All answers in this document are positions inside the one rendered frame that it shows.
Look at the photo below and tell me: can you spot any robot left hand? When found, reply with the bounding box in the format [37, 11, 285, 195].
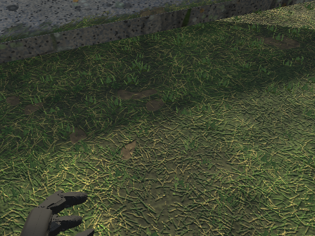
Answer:
[20, 190, 95, 236]

